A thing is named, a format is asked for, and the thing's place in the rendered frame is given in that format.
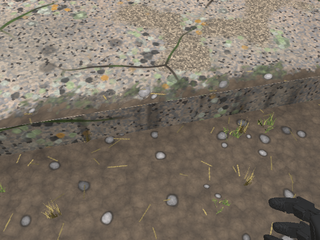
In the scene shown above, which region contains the robot right hand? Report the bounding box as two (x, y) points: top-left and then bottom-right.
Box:
(263, 196), (320, 240)

